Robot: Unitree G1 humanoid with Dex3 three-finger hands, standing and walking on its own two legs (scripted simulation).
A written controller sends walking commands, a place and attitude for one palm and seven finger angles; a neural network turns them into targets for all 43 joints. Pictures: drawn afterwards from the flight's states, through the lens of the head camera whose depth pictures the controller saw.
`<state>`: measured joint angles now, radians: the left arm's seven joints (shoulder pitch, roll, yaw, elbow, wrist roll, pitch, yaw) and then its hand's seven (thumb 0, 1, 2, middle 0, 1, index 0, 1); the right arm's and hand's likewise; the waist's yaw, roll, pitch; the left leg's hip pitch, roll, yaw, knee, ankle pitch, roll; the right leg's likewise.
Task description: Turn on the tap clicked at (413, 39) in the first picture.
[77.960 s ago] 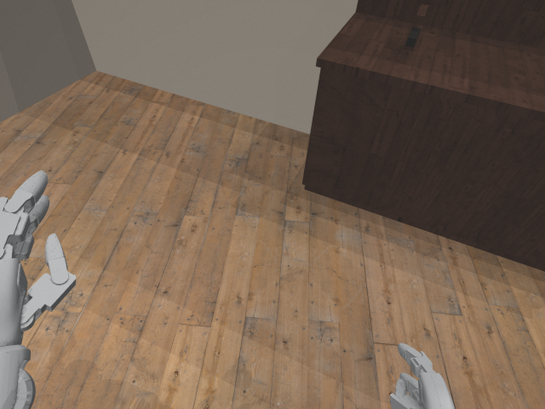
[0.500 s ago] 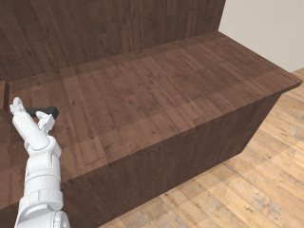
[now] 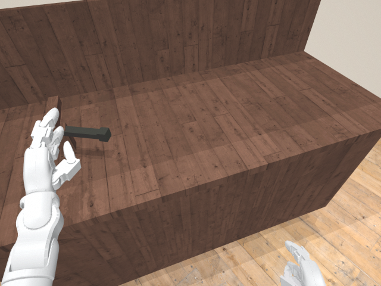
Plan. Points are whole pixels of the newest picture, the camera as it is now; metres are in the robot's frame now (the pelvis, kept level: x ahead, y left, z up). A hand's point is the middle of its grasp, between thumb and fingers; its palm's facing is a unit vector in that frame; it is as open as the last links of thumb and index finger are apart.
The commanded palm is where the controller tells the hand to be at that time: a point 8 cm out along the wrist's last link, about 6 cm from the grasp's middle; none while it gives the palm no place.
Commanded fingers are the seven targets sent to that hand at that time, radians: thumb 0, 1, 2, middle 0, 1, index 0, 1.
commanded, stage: draw the hand back beside the body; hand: left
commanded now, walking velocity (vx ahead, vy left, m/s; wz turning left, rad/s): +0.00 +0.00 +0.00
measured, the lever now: (104, 134) +0.47 +0.30 +0.04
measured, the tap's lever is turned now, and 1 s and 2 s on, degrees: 62 62 62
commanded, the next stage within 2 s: step back with the hand held close in 0.72 s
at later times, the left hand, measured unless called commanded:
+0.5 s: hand (49, 190) +0.21 +0.25 +0.17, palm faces +0.41 -0.85 -0.33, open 7.5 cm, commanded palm +0.17 +0.29 +0.17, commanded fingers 0.00 0.90 0.90 -0.20 -0.30 -0.20 -0.30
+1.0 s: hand (50, 190) +0.22 +0.26 +0.16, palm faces +0.39 -0.84 -0.37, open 7.4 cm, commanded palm +0.16 +0.29 +0.17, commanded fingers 0.00 0.90 0.90 -0.20 -0.30 -0.20 -0.30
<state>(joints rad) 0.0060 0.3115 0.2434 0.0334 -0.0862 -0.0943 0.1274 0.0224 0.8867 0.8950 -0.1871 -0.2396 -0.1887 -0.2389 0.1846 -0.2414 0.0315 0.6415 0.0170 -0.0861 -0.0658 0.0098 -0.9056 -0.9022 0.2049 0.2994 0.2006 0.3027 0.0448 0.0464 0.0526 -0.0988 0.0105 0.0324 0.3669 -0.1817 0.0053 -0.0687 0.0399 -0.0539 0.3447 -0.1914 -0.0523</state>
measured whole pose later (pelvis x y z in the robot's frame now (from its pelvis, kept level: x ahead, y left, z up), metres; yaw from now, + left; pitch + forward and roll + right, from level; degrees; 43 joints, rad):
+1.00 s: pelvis +0.00 +0.01 +0.00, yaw +0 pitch -2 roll -1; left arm 0.40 0.35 0.32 -0.39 -0.08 -0.14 0.09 0.01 0.89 0.90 -0.21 -0.30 -0.21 -0.30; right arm 0.15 -0.23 0.02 0.60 0.00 -0.05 -0.06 0.01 -0.90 -0.90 0.21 0.30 0.20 0.30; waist 0.04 0.05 0.04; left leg -0.18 0.01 0.03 0.43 -0.21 0.02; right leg -0.12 0.04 -0.06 0.35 -0.19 -0.04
